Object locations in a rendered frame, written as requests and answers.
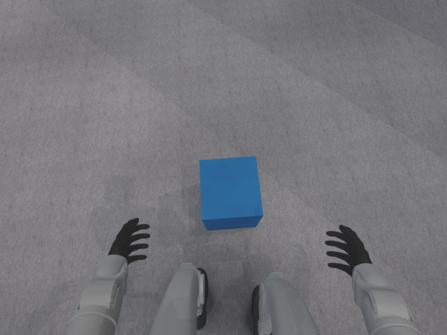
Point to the robot left hand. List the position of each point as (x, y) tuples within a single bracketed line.
[(124, 238)]

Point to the robot right thigh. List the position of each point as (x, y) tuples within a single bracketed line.
[(288, 312)]

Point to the robot right forearm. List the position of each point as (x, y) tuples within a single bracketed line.
[(384, 309)]

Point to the robot left forearm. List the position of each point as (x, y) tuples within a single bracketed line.
[(99, 304)]

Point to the robot right hand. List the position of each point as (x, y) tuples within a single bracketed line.
[(354, 247)]

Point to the right robot foot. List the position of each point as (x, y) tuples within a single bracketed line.
[(255, 309)]

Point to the carton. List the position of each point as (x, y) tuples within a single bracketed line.
[(230, 193)]

